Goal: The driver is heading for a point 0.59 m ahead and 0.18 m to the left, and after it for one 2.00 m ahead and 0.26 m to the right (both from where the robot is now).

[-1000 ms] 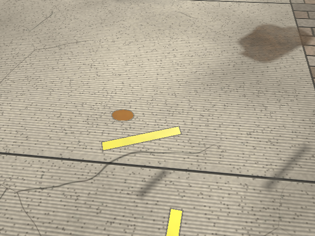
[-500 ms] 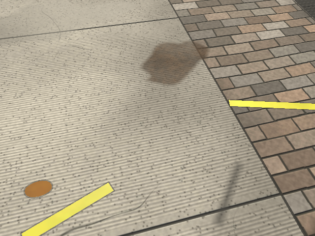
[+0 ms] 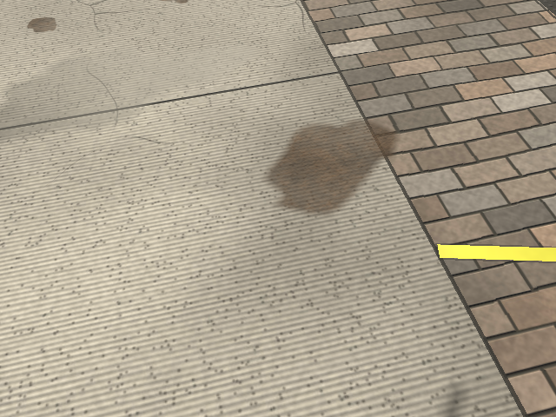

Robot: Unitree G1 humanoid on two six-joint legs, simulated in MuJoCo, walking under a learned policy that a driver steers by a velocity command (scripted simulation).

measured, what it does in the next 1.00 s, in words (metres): walks ahead, turning left: left foot, then right foot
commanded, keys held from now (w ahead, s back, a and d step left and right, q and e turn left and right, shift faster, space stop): w+q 0.70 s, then w+e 0.30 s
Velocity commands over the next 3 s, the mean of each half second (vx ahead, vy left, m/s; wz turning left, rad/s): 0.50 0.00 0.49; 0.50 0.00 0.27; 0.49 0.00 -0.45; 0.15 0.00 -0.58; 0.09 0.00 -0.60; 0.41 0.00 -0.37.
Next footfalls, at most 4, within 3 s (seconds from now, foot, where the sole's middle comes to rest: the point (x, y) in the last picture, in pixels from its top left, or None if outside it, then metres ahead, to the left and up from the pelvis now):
0.26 left None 0.28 0.11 -0.78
0.78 right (280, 366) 0.62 0.06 -0.78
1.28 left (181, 315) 0.77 0.33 -0.78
1.76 right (250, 250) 0.99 0.15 -0.78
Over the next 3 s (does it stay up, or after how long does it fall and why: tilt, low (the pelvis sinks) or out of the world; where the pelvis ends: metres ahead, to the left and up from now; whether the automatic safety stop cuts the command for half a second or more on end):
stays up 1.03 0.08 0.00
